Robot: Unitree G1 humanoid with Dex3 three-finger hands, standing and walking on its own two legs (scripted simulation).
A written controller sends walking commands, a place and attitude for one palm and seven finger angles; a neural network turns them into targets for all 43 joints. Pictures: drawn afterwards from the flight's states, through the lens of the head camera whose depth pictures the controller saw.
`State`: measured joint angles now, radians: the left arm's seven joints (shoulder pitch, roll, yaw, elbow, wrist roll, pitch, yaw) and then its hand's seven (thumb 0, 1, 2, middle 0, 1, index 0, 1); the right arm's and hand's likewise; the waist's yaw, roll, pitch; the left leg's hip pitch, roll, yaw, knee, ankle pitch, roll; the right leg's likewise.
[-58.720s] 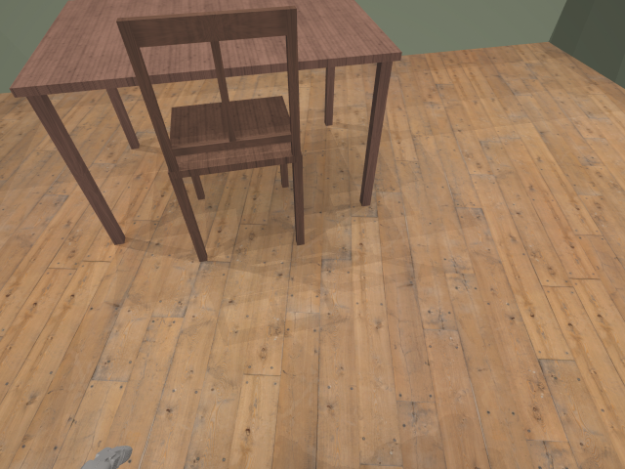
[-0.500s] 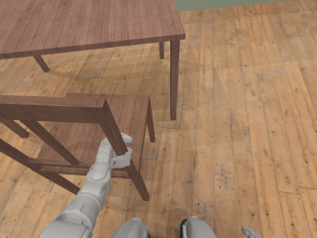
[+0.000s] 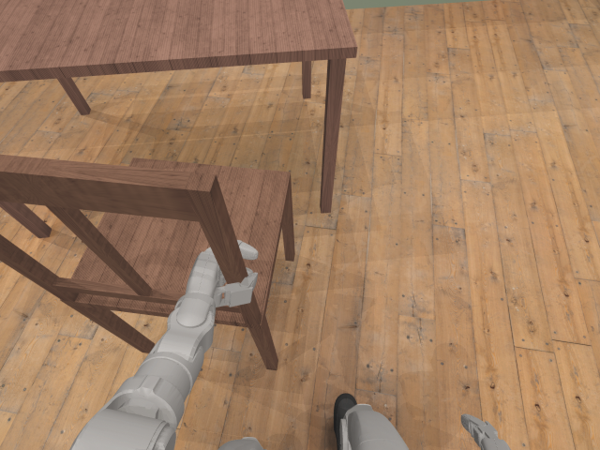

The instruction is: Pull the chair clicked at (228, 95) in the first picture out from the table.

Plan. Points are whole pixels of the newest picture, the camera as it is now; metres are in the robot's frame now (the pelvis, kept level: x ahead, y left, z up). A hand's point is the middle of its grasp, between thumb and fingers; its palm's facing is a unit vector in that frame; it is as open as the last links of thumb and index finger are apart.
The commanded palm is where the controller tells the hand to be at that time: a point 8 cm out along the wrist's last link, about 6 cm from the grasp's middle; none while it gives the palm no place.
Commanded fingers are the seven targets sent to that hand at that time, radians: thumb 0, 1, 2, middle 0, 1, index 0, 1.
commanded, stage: step backward, pulling the chair out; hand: left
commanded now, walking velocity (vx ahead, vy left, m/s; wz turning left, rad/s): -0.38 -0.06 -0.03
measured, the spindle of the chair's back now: (109, 255) +0.40 +0.30 -0.05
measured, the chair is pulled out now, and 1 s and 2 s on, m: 0.37 0.50 0.62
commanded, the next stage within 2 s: stop walking, hand still on the chair in 1.62 s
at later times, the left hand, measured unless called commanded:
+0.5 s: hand (236, 328) +0.28 +0.09 -0.06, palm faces -0.15 -0.98 -0.15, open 6.1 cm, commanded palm +0.28 +0.15 -0.05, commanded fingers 0.00 0.90 0.90 -0.50 -1.45 -0.50 -1.45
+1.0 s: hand (232, 396) +0.19 +0.09 -0.06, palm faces -0.19 -0.97 -0.15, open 6.2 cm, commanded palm +0.20 +0.14 -0.05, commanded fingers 0.00 0.90 0.90 -0.50 -1.45 -0.50 -1.45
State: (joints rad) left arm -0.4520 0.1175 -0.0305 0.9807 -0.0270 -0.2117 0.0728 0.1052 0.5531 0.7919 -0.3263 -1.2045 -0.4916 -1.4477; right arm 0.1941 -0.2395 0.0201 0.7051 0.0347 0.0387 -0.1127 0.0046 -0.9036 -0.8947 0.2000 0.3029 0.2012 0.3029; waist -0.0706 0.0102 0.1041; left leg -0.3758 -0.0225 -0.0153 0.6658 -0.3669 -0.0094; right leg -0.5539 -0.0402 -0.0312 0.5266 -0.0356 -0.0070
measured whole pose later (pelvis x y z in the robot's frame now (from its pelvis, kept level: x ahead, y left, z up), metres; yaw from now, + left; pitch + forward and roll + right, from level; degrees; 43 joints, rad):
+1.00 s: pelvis -0.14 +0.01 +0.01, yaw -6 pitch +1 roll -1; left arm -0.38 0.15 -0.06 0.97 -0.05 -0.23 0.05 0.14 0.55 0.80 -0.33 -1.20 -0.49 -1.45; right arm 0.22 -0.22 0.02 0.69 0.02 0.02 -0.13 0.01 -0.90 -0.90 0.20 0.30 0.20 0.30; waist -0.05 0.01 0.12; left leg -0.43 0.02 0.01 0.55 -0.13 0.01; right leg -0.42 0.03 0.01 0.59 -0.28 -0.01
